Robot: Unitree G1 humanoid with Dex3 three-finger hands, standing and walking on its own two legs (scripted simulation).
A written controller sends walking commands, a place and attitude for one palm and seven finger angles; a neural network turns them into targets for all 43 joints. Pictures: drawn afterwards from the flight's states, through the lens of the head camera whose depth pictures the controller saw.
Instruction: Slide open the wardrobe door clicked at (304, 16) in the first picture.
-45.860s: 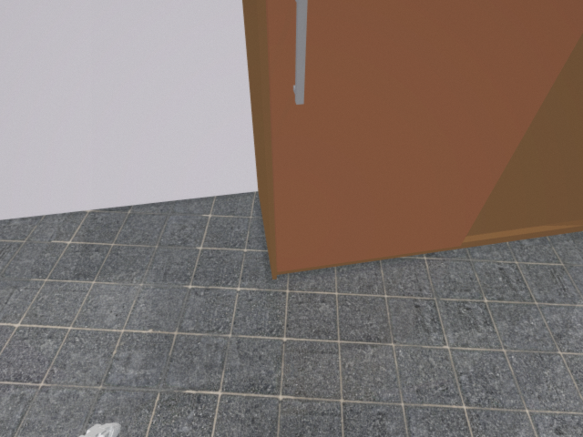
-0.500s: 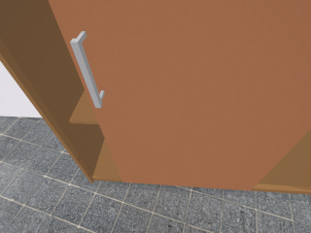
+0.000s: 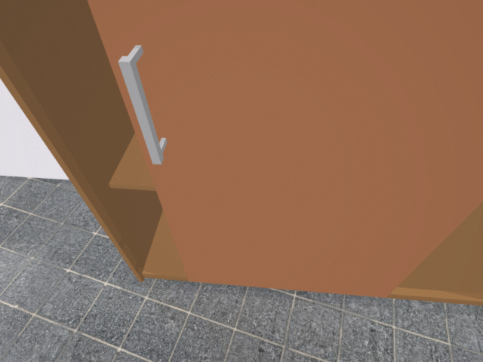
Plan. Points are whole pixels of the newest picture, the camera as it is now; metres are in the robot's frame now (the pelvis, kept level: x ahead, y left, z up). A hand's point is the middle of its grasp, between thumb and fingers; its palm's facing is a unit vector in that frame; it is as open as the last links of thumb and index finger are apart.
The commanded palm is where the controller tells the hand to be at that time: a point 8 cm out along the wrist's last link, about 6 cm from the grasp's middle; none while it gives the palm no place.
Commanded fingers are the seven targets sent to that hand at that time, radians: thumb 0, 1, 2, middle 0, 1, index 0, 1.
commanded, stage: look again from close up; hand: left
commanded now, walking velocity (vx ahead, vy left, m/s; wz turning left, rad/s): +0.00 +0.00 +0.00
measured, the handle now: (148, 110) +0.50 +0.21 +0.16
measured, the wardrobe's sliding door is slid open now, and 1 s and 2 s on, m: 0.21 0.21 0.21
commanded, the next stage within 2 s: raise the hand with hooked fingers in 0.20 s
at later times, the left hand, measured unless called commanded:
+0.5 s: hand (116, 309) +0.20 +0.21 +0.00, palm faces +0.21 -0.97 -0.11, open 7.6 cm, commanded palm +0.11 +0.25 -0.04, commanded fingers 0.00 0.64 0.79 -0.22 -0.47 -0.22 -0.47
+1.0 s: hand (91, 311) +0.18 +0.23 +0.04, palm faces -0.13 -0.99 -0.11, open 10.3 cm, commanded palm +0.14 +0.31 +0.04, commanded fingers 0.00 0.06 0.54 -0.26 -0.84 -0.26 -0.84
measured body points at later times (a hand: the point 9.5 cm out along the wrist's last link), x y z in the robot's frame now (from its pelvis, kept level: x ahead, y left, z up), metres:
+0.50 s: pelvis -0.02 +0.03 -0.01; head -0.02 +0.00 +0.44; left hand +0.18 +0.26 +0.01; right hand +0.10 -0.22 -0.13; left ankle -0.04 +0.15 -0.74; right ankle +0.01 -0.06 -0.74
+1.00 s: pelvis -0.04 +0.06 -0.05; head -0.01 +0.07 +0.40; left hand +0.18 +0.29 +0.05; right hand +0.17 -0.12 -0.12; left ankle -0.04 +0.15 -0.74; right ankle +0.01 -0.06 -0.74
